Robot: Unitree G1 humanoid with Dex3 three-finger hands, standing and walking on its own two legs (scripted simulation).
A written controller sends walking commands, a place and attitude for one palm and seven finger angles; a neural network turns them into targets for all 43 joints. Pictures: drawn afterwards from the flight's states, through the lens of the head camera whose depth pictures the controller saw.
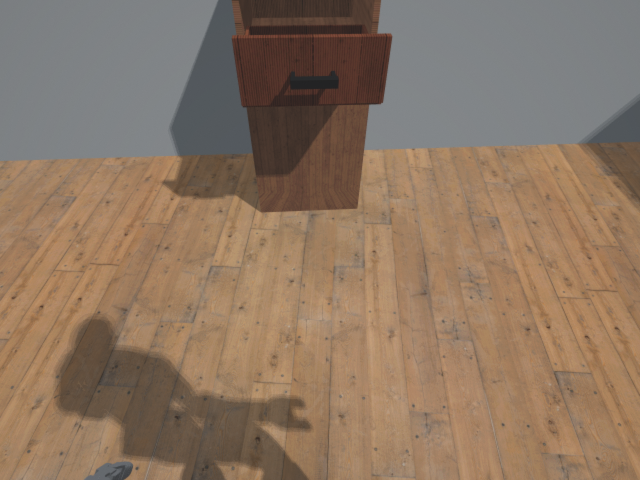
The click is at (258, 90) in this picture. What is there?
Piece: drawer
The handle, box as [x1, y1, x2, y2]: [290, 71, 338, 88]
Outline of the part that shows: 338,79 334,71 331,71 330,76 297,77 294,76 294,72 291,72 290,83 291,88 337,88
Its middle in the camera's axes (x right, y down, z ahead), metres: -0.02 -0.42 +1.01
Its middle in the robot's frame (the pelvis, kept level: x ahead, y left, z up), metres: +1.04 +0.08 +0.02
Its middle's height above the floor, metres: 0.79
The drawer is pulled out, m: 0.30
